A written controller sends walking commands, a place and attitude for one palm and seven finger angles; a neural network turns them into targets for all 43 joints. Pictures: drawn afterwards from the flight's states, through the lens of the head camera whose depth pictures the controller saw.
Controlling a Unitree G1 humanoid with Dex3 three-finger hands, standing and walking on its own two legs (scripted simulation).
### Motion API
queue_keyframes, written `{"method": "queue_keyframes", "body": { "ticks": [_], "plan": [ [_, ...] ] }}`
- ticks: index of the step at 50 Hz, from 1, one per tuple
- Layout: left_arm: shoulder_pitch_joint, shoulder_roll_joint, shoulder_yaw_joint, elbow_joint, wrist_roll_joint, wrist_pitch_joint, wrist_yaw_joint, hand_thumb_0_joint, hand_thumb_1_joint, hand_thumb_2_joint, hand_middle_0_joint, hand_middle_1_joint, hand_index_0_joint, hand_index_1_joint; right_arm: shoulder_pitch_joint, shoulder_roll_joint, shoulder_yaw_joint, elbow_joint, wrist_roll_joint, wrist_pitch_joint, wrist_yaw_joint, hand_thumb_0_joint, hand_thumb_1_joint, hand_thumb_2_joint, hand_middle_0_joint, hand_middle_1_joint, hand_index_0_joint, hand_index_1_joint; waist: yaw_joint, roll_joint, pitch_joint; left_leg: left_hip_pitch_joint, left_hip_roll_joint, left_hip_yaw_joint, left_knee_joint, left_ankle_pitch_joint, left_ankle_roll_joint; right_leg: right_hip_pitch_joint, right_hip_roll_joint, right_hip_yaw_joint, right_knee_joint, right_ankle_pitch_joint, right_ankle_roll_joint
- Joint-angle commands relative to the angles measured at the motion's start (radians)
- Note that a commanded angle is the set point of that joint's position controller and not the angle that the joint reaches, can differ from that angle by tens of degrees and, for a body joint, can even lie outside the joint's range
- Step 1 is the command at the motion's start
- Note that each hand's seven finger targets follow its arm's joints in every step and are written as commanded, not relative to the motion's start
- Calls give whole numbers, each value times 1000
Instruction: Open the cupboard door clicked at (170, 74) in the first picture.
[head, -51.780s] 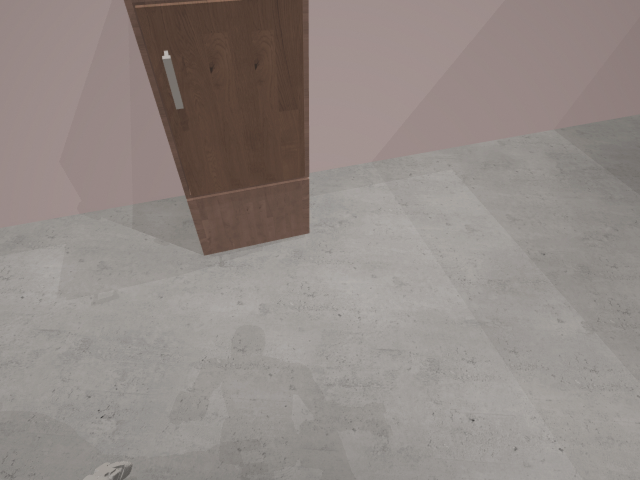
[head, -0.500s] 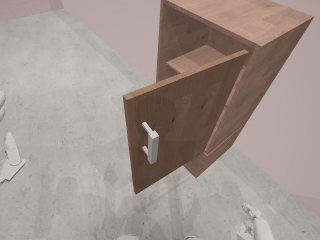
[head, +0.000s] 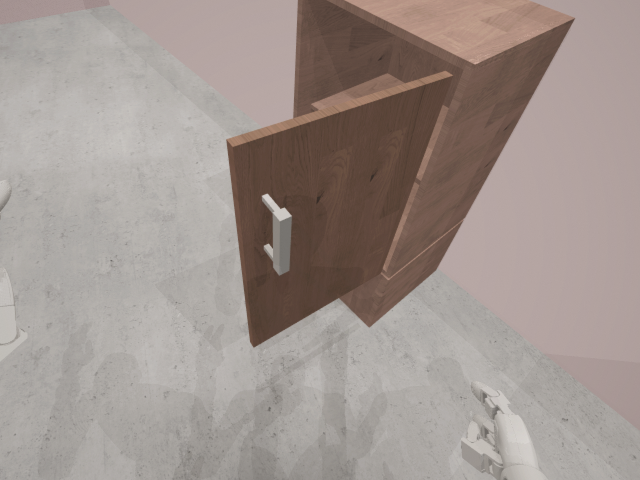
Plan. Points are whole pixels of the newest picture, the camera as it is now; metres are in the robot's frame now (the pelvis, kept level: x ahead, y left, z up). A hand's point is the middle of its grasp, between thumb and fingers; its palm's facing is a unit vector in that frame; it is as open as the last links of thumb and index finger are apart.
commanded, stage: stop stepping back and stand still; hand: left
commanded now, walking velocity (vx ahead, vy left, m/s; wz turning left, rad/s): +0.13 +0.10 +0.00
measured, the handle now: (275, 235) +0.47 +0.10 +0.00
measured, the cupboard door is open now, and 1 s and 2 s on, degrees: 83 83 83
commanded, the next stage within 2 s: let the arm hang, fingers relaxed in 1.26 s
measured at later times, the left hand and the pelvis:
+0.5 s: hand out of the picture +0.10 +0.31 +0.17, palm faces +0.48 -0.77 -0.42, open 7.4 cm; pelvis -0.11 +0.03 +0.00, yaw +2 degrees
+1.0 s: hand out of the picture +0.09 +0.22 +0.17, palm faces +0.39 -0.78 -0.49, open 7.4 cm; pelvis -0.11 -0.03 +0.00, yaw +0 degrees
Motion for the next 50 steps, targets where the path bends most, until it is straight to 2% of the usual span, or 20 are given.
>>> {"method": "queue_keyframes", "body": {
  "ticks": [1, 3, 7, 8, 9, 10, 11, 13, 18, 19, 20, 21, 22, 23, 25, 28, 38, 43, 47, 50],
  "plan": [
    [-37, 56, 42, 10, -6, 7, 44, 0, 900, 900, -200, -300, -200, -300, -17, -141, -57, -116, -9, -72, -8, 0, -900, -900, 200, 300, 200, 300, 8, 241, -186, 291, 214, -214, -211, 222, 56, -108, -34, 21, 71, -119, 60],
    [-125, 29, 4, -5, 18, 22, 49, 0, 900, 900, -200, -300, -200, -300, -29, -146, -54, -126, -13, -89, -14, 0, -900, -900, 200, 300, 200, 300, 8, 213, -55, -13, 229, -280, -402, -384, 60, 36, -21, 0, 121, -155, 21],
    [-227, 48, -24, -63, 51, 30, 50, 0, 900, 900, -200, -300, -200, -300, -34, -132, -62, -152, -10, -95, -18, 0, -900, -900, 200, 300, 200, 300, 3, 124, -26, -85, 76, -107, -263, -478, -26, 86, -67, 3, -127, -165, -24],
    [-228, 59, -24, -81, 54, 29, 49, 0, 900, 900, -200, -300, -200, -300, -35, -124, -67, -160, -16, -89, -14, 0, -900, -900, 200, 300, 200, 300, 0, 16, -25, -6, -1, -32, -69, -382, -57, -62, -145, 127, -265, -346, -67],
    [-232, 78, -10, -116, 54, 26, 52, 0, 900, 900, -200, -300, -200, -300, -38, -122, -75, -153, -16, -85, -14, 0, -900, -900, 200, 300, 200, 300, 8, -140, -7, 102, -47, -19, 263, -249, -73, -311, -309, 379, -417, -542, -138],
    [-273, 78, -17, -155, 59, 21, 57, 0, 900, 900, -200, -300, -200, -300, -49, -133, -78, -127, -26, -79, -13, 0, -900, -900, 200, 300, 200, 300, 10, -175, 54, 61, -33, -45, 491, -215, -73, -418, -421, 481, -460, -558, -199],
    [-284, 112, 29, -159, 58, 9, 68, 0, 900, 900, -200, -300, -200, -300, -42, -142, -77, -107, -30, -77, -13, 0, -900, -900, 200, 300, 200, 300, -1, -108, 47, -7, -23, -50, 590, -205, -75, -396, -427, 472, -445, -491, -213],
    [-262, 99, 39, -96, 60, -8, 70, 0, 900, 900, -200, -300, -200, -300, -3, -115, -54, -94, -34, -82, -10, 0, -900, -900, 200, 300, 200, 300, -16, -8, 13, -43, 39, -29, 461, -171, -56, -261, -348, 264, -327, -289, -160],
    [-303, 34, -12, 8, 65, -20, 82, 0, 900, 900, -200, -300, -200, -300, 11, -105, -51, -84, -25, -121, -41, 0, -900, -900, 200, 300, 200, 300, -3, 8, -10, 202, 14, 87, -43, -254, -21, -222, -243, 104, -186, -362, -109],
    [-293, 31, -8, -2, 57, -25, 84, 0, 900, 900, -200, -300, -200, -300, 35, -118, -54, -88, -24, -128, -45, 0, -900, -900, 200, 300, 200, 300, -13, 106, -17, 239, 30, 34, -162, -295, -9, -200, -191, 63, -40, -281, -83],
    [-282, 25, 1, -50, 50, -37, 87, 0, 900, 900, -200, -300, -200, -300, 41, -153, -65, -106, -24, -134, -42, 0, -900, -900, 200, 300, 200, 300, -12, 330, -28, 308, 198, -266, -295, -385, 58, -301, -88, -3, 204, -205, -32],
    [-254, 47, 13, -58, 66, -48, 88, 0, 900, 900, -200, -300, -200, -300, 56, -134, -65, -114, -19, -140, -29, 0, -900, -900, 200, 300, 200, 300, -9, 412, -6, 357, 360, -492, -325, -312, 116, -447, -54, -79, 402, -220, 0],
    [-221, 64, 42, -66, 68, -56, 85, 0, 900, 900, -200, -300, -200, -300, 47, -127, -67, -113, -25, -143, -21, 0, -900, -900, 200, 300, 200, 300, -7, 259, -18, 325, 384, -493, -314, -152, 158, -459, -72, -31, 513, -166, -3],
    [-223, 96, 57, -78, 67, -56, 75, 0, 900, 900, -200, -300, -200, -300, 34, -113, -62, -82, -34, -143, -13, 0, -900, -900, 200, 300, 200, 300, -19, 244, -17, 282, 374, -508, -318, -107, 135, -460, -103, -13, 561, -143, 2],
    [-175, 46, 20, -123, 68, -48, 59, 0, 900, 900, -200, -300, -200, -300, 38, -119, -71, -74, -27, -146, 8, 0, -900, -900, 200, 300, 200, 300, -15, 134, 2, 278, 330, -346, -267, 71, 123, -440, -120, -24, 517, -27, 15],
    [-90, 39, 10, -151, 61, -36, 53, 0, 900, 900, -200, -300, -200, -300, 44, -113, -69, -71, -20, -149, 17, 0, -900, -900, 200, 300, 200, 300, -8, 215, -39, 271, 252, -165, -240, 206, 66, -341, -99, -83, 400, 61, 26],
    [-169, 65, 38, -9, 47, -9, 70, 0, 900, 900, -200, -300, -200, -300, 15, -111, -55, -69, -24, -141, -6, 0, -900, -900, 200, 300, 200, 300, -6, 198, -43, 126, 227, -78, -192, -43, 29, 47, -69, -121, -83, 93, 25],
    [-165, 69, 31, -35, 39, -9, 65, 0, 900, 900, -200, -300, -200, -300, 14, -97, -72, -82, -4, -132, 15, 0, -900, -900, 200, 300, 200, 300, 6, -133, -133, 3, 10, 13, 260, -299, -56, 129, -352, 270, -217, 392, -106],
    [-96, 60, 62, -15, 42, -24, 74, 0, 900, 900, -200, -300, -200, -300, -15, -79, -55, -96, -4, -106, 9, 0, -900, -900, 200, 300, 200, 300, 8, -36, -118, -12, 40, -17, 243, -269, -58, 141, -337, 166, -171, 485, -124],
    [-111, 52, 66, -15, 33, -34, 80, 0, 900, 900, -200, -300, -200, -300, -19, -86, -52, -110, -9, -98, -4, 0, -900, -900, 200, 300, 200, 300, 7, -34, -87, 65, 23, 23, 81, -178, -53, 90, -282, 124, -200, 353, -100]
  ]
}}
